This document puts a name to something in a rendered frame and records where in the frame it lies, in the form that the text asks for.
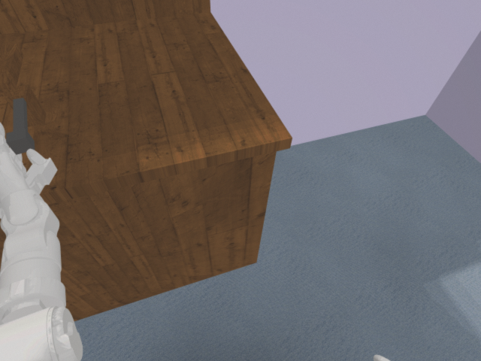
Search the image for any robot left upper arm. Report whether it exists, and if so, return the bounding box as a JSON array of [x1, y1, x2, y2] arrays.
[[0, 306, 83, 361]]

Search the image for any left robot hand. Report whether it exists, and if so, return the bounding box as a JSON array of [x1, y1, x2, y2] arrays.
[[0, 123, 57, 202]]

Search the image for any counter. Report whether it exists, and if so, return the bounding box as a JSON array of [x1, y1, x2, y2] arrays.
[[0, 0, 292, 321]]

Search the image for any robot left forearm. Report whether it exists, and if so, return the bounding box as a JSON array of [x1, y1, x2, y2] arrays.
[[0, 190, 66, 325]]

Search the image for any tap lever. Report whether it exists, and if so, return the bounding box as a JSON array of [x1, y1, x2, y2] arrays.
[[6, 98, 35, 155]]

